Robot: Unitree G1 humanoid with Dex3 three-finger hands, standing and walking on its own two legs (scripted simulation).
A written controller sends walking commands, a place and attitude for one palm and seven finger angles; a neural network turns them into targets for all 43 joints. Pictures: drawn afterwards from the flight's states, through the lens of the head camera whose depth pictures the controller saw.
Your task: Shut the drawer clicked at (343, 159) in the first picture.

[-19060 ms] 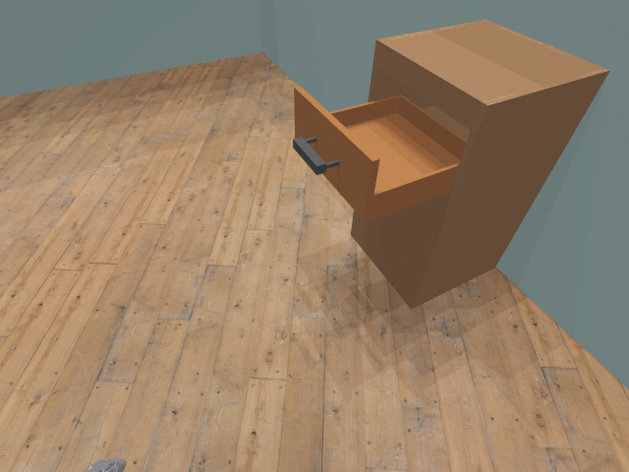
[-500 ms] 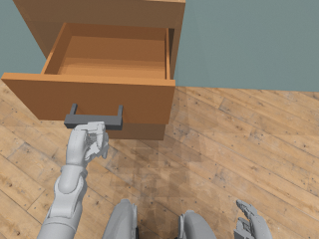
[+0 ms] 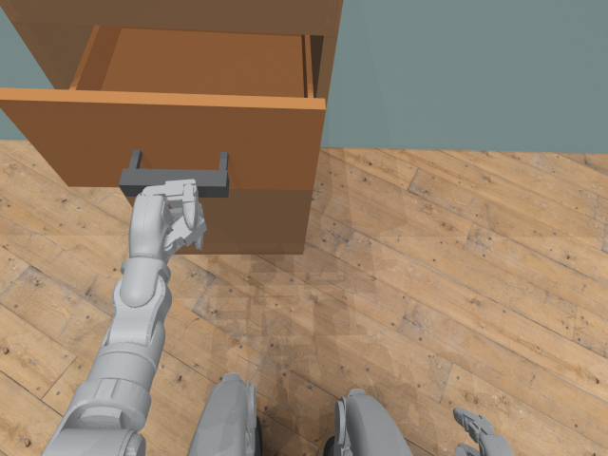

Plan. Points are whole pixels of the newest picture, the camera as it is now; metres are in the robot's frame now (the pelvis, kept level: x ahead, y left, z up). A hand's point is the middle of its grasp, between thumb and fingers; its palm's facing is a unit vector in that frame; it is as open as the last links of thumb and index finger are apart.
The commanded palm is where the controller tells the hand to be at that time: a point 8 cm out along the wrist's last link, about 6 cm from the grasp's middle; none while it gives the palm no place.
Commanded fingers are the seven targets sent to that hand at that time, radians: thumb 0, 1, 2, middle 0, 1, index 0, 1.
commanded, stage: push the drawer shut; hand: left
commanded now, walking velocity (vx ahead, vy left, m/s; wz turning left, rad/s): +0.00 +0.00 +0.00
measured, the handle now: (178, 170) +0.49 +0.18 +0.02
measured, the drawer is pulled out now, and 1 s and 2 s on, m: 0.14 0.02 0.00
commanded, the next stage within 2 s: pull the fist back off the drawer in 1.54 s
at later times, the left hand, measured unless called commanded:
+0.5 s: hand (202, 182) +0.47 +0.15 +0.02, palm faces +0.01 -1.00 -0.04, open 2.7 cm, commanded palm +0.46 +0.19 +0.03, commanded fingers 0.00 0.90 0.90 -1.40 -1.60 -1.40 -1.60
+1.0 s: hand (206, 148) +0.53 +0.15 +0.02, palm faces +0.01 -1.00 -0.03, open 2.9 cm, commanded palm +0.52 +0.18 +0.03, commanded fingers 0.00 0.90 0.90 -1.40 -1.60 -1.40 -1.60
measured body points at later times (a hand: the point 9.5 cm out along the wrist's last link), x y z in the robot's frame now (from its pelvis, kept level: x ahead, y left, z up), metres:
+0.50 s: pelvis +0.00 +0.00 -0.01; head +0.15 +0.02 +0.42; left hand +0.46 +0.20 +0.03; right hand +0.07 -0.27 -0.12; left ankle +0.06 +0.10 -0.61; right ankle +0.01 -0.12 -0.61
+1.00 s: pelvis +0.00 +0.00 -0.02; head +0.16 +0.03 +0.40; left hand +0.52 +0.20 +0.03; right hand +0.01 -0.26 -0.13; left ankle +0.06 +0.10 -0.61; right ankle +0.01 -0.12 -0.61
